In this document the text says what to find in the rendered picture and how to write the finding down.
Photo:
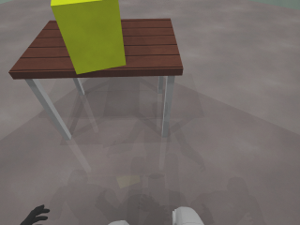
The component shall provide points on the left robot hand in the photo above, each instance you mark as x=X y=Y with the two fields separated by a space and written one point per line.
x=32 y=217

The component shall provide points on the carton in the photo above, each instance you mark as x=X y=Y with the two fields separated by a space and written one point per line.
x=92 y=32

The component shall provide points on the right robot thigh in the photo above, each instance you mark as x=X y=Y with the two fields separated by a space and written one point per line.
x=185 y=216

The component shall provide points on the table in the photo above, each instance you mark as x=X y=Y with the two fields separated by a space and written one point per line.
x=150 y=50

